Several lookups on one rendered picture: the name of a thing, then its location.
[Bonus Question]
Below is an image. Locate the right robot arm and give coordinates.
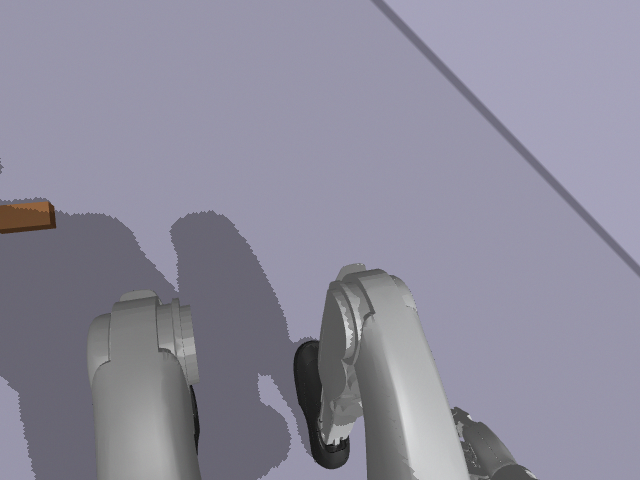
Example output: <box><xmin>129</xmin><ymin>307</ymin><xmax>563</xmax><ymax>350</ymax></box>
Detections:
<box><xmin>491</xmin><ymin>464</ymin><xmax>538</xmax><ymax>480</ymax></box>

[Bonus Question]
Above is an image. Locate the right robot hand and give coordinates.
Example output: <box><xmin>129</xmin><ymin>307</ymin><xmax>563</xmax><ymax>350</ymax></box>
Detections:
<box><xmin>451</xmin><ymin>407</ymin><xmax>518</xmax><ymax>480</ymax></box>

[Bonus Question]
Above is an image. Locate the small box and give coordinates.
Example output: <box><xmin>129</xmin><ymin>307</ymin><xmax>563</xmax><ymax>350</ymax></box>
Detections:
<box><xmin>0</xmin><ymin>201</ymin><xmax>56</xmax><ymax>234</ymax></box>

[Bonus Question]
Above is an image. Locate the right robot foot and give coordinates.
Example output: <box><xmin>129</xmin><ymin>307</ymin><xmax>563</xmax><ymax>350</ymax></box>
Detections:
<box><xmin>293</xmin><ymin>340</ymin><xmax>350</xmax><ymax>469</ymax></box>

